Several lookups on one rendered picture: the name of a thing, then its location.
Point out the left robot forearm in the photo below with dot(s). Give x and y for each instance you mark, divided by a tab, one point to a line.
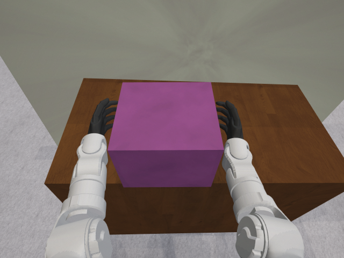
88	183

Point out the carton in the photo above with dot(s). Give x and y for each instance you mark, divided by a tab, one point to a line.
166	134

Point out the right robot hand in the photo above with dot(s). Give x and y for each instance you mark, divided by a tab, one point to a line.
233	127

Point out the right robot upper arm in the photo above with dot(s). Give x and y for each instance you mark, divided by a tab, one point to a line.
261	236

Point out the pedestal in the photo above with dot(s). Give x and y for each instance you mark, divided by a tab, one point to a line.
295	158

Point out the left robot upper arm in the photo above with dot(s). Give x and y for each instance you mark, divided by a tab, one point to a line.
87	238

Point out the right robot forearm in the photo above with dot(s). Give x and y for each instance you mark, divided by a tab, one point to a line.
245	186

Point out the left robot hand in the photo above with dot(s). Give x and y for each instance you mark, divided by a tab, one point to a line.
99	119

